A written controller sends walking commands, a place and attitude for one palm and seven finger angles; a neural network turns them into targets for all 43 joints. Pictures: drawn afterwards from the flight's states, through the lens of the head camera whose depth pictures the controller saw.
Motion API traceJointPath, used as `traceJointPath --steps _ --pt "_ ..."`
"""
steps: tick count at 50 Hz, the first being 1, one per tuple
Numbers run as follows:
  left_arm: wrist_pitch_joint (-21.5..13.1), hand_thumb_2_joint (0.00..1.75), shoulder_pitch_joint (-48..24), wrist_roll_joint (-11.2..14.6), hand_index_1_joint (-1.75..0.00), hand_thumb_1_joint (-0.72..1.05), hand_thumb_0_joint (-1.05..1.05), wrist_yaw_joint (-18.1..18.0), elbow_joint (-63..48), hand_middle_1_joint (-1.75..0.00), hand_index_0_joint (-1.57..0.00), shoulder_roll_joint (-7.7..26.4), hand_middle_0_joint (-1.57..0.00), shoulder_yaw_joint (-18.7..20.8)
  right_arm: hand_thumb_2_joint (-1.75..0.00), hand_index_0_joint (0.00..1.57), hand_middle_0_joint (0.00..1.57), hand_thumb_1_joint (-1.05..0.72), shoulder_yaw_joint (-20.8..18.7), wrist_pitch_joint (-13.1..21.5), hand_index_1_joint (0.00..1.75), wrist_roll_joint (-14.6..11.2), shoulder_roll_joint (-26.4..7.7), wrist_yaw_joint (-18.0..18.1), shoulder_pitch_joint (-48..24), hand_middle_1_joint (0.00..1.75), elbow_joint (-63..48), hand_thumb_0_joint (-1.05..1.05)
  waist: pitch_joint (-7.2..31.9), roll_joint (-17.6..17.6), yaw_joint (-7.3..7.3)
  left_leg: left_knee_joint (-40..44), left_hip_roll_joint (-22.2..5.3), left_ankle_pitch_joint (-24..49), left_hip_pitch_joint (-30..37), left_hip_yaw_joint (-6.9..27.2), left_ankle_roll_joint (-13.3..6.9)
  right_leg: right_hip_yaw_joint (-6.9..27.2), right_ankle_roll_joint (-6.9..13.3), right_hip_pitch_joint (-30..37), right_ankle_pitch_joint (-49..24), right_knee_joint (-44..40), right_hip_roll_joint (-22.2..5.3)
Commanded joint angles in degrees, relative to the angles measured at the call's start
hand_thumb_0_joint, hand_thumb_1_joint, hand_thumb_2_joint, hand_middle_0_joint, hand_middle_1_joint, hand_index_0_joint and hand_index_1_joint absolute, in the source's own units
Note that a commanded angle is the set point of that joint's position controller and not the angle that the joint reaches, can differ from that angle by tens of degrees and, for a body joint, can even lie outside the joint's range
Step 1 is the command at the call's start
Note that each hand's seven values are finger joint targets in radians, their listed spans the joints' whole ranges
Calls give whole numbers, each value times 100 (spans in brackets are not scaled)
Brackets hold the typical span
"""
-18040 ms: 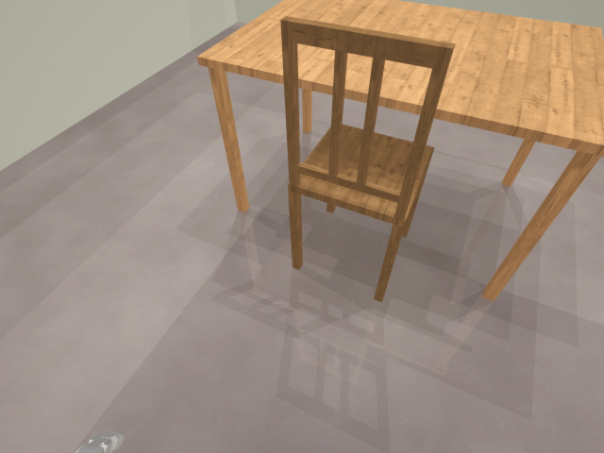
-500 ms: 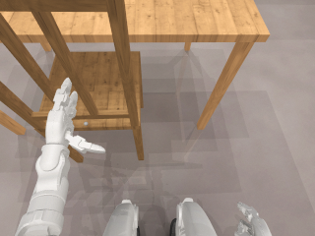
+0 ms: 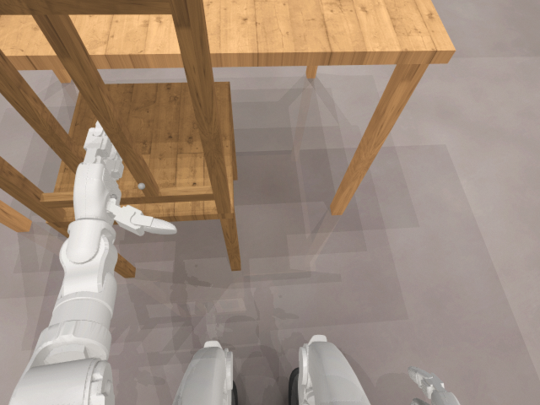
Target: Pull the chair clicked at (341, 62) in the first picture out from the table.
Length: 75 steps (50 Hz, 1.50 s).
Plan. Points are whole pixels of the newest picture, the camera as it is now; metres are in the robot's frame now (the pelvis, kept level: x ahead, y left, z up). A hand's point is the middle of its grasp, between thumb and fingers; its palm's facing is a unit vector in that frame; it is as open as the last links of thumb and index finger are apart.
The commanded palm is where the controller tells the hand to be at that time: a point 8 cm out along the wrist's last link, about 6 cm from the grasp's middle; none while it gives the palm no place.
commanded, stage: push the fingers through the gap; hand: left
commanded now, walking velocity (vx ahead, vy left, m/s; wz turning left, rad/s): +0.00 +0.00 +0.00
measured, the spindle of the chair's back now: (53, 133) +0.48 +0.30 +0.07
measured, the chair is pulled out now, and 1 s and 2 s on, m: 0.00 0.00 0.03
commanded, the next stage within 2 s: hook a spindle and tug to test in 0.58 s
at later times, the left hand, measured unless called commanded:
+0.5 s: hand (139, 169) +0.46 +0.19 +0.02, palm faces +0.06 -1.00 -0.04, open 16.9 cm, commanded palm +0.43 +0.24 +0.02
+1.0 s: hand (135, 171) +0.45 +0.20 +0.02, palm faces +0.05 -1.00 -0.02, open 15.8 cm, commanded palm +0.43 +0.24 +0.02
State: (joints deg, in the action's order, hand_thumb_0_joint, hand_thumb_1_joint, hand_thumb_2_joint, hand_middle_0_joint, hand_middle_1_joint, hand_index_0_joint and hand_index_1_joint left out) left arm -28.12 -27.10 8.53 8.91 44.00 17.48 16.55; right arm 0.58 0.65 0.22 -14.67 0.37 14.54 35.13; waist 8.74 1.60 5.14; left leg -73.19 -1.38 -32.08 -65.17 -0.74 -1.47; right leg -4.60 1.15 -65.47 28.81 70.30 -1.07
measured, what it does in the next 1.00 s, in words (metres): stands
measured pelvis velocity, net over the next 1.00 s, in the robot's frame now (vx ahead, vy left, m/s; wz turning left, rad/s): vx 0.00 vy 0.01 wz -0.01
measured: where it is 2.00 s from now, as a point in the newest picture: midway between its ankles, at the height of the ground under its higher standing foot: outside the picture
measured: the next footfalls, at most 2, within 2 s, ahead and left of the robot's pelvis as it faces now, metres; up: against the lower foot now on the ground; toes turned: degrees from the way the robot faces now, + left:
none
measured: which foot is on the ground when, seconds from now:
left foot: down 0.00-1.00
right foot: down 0.00-1.00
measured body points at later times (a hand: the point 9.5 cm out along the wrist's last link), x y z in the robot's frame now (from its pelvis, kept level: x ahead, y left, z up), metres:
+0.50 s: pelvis +0.00 +0.00 +0.00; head +0.15 +0.02 +0.42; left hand +0.45 +0.25 +0.02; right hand +0.06 -0.26 -0.12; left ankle +0.02 +0.10 -0.62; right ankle +0.04 -0.11 -0.62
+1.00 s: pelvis +0.00 +0.01 +0.00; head +0.15 +0.04 +0.42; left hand +0.44 +0.25 +0.02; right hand +0.09 -0.25 -0.12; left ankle +0.02 +0.10 -0.62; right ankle +0.04 -0.11 -0.62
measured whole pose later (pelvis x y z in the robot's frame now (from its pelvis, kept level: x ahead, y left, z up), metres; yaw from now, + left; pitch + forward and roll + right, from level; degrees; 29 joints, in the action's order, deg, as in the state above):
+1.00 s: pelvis +0.00 +0.01 +0.00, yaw -1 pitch +26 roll -4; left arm -29.1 -33.6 8.1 10.2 49.9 19.8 18.4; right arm 1.0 -2.2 0.9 -14.3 -0.1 14.1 35.0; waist 8.1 1.5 6.3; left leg -74.2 -1.3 -32.7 -67.2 -0.3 -2.5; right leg -4.9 0.1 -66.6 28.6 69.7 -1.0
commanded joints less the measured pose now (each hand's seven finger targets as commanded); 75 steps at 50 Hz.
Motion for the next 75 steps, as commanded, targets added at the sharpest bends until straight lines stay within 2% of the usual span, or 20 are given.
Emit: traceJointPath --steps 1,3,10,14,15,20,24,30,33,34,38,49,59,61,63,65,68,72,74,75 --pt "-516 30 -2124 7 -8 -50 0 -18 -1028 -8 -6 1213 -6 272 -90 20 20 -90 -325 138 30 27 -895 60 548 30 -474 0 2570 434 118 929 89 1881 1581 318 67 329 15 1423 -1387 -800 153" --pt "-531 30 -2418 4 -8 -50 0 -23 -818 -8 -6 1068 -6 150 -90 20 20 -90 -329 134 30 38 -903 59 589 30 -423 0 2510 278 263 900 72 1828 1594 363 48 296 1 1254 -1296 -809 165" --pt "-529 30 -2629 -83 -8 -50 0 -4 -237 -8 -6 1532 -6 547 -90 20 20 -90 -310 7 30 88 -960 50 714 30 -394 0 2802 366 174 823 91 1950 1496 347 47 319 5 1388 -1423 -735 155" --pt "-453 30 -2446 -53 -8 -50 0 69 -143 -8 -6 1455 -6 517 -90 20 20 -90 -290 -94 30 72 -936 16 736 30 -477 0 2779 314 172 841 94 2041 1383 309 19 342 -7 1561 -1614 -765 171" --pt "-469 30 -2511 -47 -8 -50 0 68 -267 -8 -6 1665 -6 666 -90 20 20 -90 -298 -116 30 76 -959 17 754 30 -476 0 2857 328 150 822 81 2046 1395 301 19 362 -10 1596 -1635 -762 169" --pt "-524 30 -2494 -20 -8 -50 0 100 -487 -8 -6 1672 -6 657 -90 20 20 -90 -306 -155 30 71 -940 26 784 30 -475 0 2930 412 156 837 60 2233 1566 313 30 351 -9 1622 -1768 -765 185" --pt "-524 30 -2605 21 -8 -50 0 127 -487 -8 -6 1474 -6 491 -90 20 20 -90 -315 -143 30 77 -945 25 799 30 -392 0 2849 399 286 830 49 2199 1650 348 27 317 -23 1465 -1682 -800 195" --pt "-518 30 -2547 28 -8 -50 0 178 -407 -8 -6 1634 -6 622 -90 20 20 -90 -315 -165 30 80 -971 35 799 30 -376 0 2751 407 224 863 44 2219 1673 376 40 286 -1 1414 -1638 -796 192" --pt "-549 30 -2436 60 -8 -50 0 185 -700 -8 -6 1486 -6 497 -90 20 20 -90 -321 -159 30 83 -944 12 761 30 -431 0 2987 706 181 873 31 2521 1990 390 69 253 22 1387 -1773 -757 199" --pt "-508 30 -2267 70 -8 -50 0 180 -592 -8 -6 1464 -6 525 -90 20 20 -90 -325 -167 30 72 -944 6 774 30 -416 0 2945 537 181 873 24 2566 1979 394 73 235 11 1398 -1802 -775 205" --pt "-447 30 -2332 60 -30 -50 0 169 -413 -30 -13 1415 -13 477 -90 20 20 -90 -307 -179 30 62 -948 16 729 30 -414 0 2565 416 243 896 30 2213 1691 404 56 232 4 1255 -1554 -793 204" --pt "-506 30 -2530 12 -90 -50 0 105 -601 -90 -32 1270 -32 317 -90 20 20 -90 -333 -170 30 84 -966 11 704 30 -403 0 2875 668 233 896 -4 2497 2187 524 140 150 35 984 -1487 -731 204" --pt "-488 54 -2577 -56 -145 6 0 -94 -663 -145 -50 1238 -50 309 -90 20 20 -90 -319 -205 30 96 -934 -2 720 30 -426 0 2876 489 250 914 2 2478 2045 507 126 169 18 1143 -1558 -738 209" --pt "-475 59 -2512 -60 -145 17 0 -113 -601 -145 -50 1118 -50 241 -90 20 20 -90 -317 -208 30 97 -902 -16 715 30 -423 0 2811 518 254 910 17 2429 1997 471 121 173 18 1175 -1567 -756 207" --pt "-456 64 -2376 -61 -145 28 0 -131 -409 -145 -50 1315 -50 424 -90 20 20 -90 -310 -219 30 101 -923 -5 740 30 -425 0 2678 279 239 899 27 2281 1739 430 84 207 8 1300 -1580 -776 216" --pt "-506 68 -2403 -83 -145 40 0 -101 -693 -145 -50 1172 -50 275 -90 20 20 -90 -316 -221 30 95 -886 -20 707 30 -474 0 2918 618 179 921 33 2459 1964 420 117 209 23 1315 -1655 -744 199" --pt "-473 76 -2447 -58 -145 56 0 -79 -491 -145 -50 1194 -50 284 -90 20 20 -90 -310 -224 30 94 -916 -8 739 30 -412 0 2693 351 288 908 15 2317 1812 453 92 196 14 1242 -1576 -766 217" --pt "-491 85 -2541 -21 -145 79 0 -41 -489 -145 -50 1194 -50 286 -90 20 20 -90 -314 -218 30 90 -914 1 739 30 -389 0 2686 351 299 890 31 2224 1745 402 72 231 4 1323 -1585 -811 209" --pt "-538 90 -2526 -33 -145 90 0 -37 -660 -145 -50 1315 -50 362 -90 20 20 -90 -319 -215 30 93 -919 5 748 30 -408 0 2871 543 213 916 27 2407 1924 421 99 225 17 1345 -1667 -769 200" --pt "-531 90 -2373 -5 -145 90 0 -30 -752 -145 -50 1151 -50 271 -90 20 20 -90 -333 -207 30 88 -897 -8 729 30 -438 0 2996 576 200 906 24 2544 2063 411 102 216 18 1356 -1749 -772 207"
